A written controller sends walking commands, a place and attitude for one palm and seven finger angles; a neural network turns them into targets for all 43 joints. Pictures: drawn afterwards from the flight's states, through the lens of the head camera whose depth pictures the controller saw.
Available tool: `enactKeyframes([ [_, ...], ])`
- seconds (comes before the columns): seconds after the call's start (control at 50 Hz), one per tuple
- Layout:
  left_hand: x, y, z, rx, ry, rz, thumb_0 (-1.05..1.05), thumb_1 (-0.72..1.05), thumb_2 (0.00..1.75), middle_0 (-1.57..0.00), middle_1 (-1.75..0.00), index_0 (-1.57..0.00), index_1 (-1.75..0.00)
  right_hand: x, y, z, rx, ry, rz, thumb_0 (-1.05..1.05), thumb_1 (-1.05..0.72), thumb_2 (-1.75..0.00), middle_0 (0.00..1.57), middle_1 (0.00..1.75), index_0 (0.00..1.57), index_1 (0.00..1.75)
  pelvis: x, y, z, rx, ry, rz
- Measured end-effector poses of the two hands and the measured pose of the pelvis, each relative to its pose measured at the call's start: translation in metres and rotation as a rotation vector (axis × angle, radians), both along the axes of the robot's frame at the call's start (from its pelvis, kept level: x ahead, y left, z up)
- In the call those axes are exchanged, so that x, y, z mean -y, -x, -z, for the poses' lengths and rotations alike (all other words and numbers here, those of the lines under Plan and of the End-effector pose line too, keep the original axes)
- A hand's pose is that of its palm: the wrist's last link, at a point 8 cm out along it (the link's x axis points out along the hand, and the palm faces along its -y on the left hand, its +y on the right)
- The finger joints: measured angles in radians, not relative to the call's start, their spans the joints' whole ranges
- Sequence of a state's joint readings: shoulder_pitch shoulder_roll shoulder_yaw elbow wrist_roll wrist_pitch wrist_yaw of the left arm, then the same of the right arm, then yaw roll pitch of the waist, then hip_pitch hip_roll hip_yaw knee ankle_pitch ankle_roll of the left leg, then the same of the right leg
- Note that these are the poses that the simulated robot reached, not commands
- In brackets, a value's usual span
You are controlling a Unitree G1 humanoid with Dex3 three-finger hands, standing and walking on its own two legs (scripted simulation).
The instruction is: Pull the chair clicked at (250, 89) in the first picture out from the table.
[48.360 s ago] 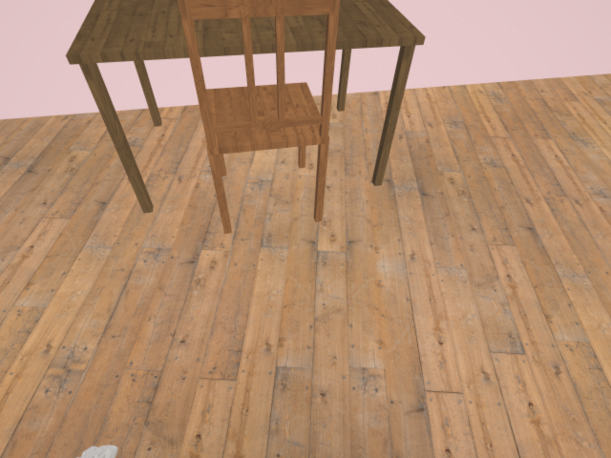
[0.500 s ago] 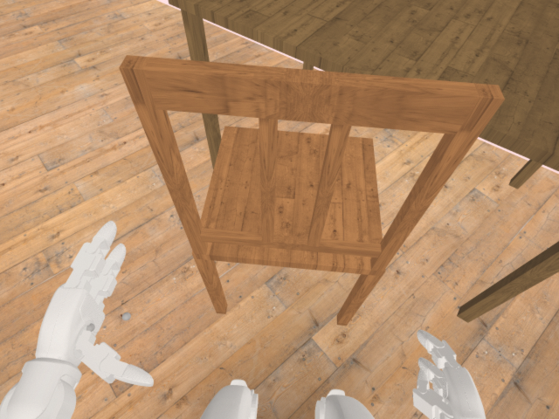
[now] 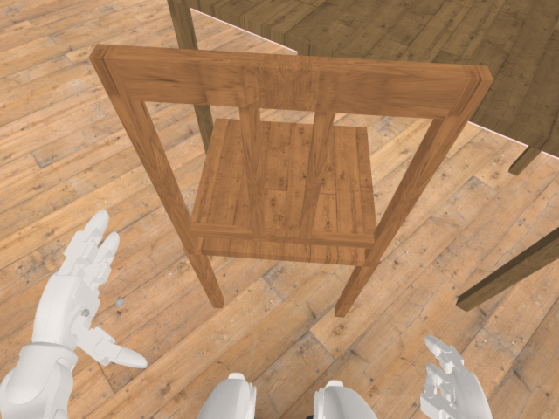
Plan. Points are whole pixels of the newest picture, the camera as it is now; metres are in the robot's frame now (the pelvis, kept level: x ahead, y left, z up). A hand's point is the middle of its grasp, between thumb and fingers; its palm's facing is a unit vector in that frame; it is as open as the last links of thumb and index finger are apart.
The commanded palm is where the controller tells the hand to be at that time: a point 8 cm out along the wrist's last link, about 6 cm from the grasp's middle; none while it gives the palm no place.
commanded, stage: aim the fingers beside a spindle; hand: left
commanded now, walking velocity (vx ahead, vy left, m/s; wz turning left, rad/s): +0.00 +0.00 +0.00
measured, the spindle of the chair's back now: (255, 182) +0.47 +0.06 +0.02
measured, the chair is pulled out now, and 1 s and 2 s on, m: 0.20 0.20 0.20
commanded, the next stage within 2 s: push the fingers through the gap in 1.54 s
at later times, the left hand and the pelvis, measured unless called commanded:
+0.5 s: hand (137, 280) +0.30 +0.21 +0.01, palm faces -0.04 -1.00 -0.06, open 16.9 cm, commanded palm +0.28 +0.26 +0.01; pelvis -0.01 +0.01 -0.01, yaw +0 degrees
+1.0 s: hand (150, 266) +0.32 +0.21 +0.00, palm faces -0.05 -1.00 -0.06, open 16.9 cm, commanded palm +0.31 +0.26 +0.00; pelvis -0.01 +0.02 -0.02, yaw -1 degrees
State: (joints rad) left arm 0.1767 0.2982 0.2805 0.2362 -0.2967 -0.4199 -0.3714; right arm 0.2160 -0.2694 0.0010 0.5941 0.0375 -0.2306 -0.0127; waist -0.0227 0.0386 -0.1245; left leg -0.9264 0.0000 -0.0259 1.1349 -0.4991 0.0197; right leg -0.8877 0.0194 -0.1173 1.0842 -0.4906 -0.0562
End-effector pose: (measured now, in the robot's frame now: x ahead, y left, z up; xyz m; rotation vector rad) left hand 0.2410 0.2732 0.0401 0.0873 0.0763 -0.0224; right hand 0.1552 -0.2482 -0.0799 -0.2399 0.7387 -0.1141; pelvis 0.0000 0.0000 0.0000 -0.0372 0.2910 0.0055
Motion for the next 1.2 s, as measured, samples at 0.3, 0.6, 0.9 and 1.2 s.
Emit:
enactKeyframes([
  [0.3, 0.004, -0.019, 0.013, 0.015, 0.014, 0.017, -0.01, -0.50, 0.30, -0.06, -0.08, -0.06, -0.08, -0.005, 0.008, 0.009, -0.029, 0.009, -0.011, 0.01, -0.90, -0.90, 0.20, 0.30, 0.21, 0.30, -0.006, 0.005, 0.008, -0.027, 0.004, 0.002],
  [0.6, 0.004, -0.040, 0.025, 0.017, 0.023, 0.022, -0.01, -0.50, 0.30, -0.06, -0.08, -0.06, -0.08, -0.015, 0.010, 0.018, -0.069, 0.005, -0.022, 0.01, -0.90, -0.90, 0.20, 0.30, 0.21, 0.30, -0.014, 0.005, 0.014, -0.053, 0.008, 0.007],
  [0.9, 0.010, -0.061, 0.039, 0.024, 0.029, 0.026, -0.01, -0.50, 0.30, -0.06, -0.08, -0.06, -0.08, -0.017, 0.015, 0.031, -0.119, 0.014, -0.023, 0.01, -0.90, -0.90, 0.20, 0.30, 0.21, 0.30, -0.018, 0.007, 0.023, -0.077, 0.012, 0.008],
  [1.2, 0.003, -0.062, 0.046, 0.019, 0.021, 0.011, -0.01, -0.50, 0.30, -0.06, -0.08, -0.06, -0.08, -0.014, 0.023, 0.039, -0.161, 0.011, -0.011, 0.01, -0.90, -0.90, 0.20, 0.30, 0.21, 0.30, -0.016, 0.008, 0.027, -0.090, 0.013, 0.013],
])
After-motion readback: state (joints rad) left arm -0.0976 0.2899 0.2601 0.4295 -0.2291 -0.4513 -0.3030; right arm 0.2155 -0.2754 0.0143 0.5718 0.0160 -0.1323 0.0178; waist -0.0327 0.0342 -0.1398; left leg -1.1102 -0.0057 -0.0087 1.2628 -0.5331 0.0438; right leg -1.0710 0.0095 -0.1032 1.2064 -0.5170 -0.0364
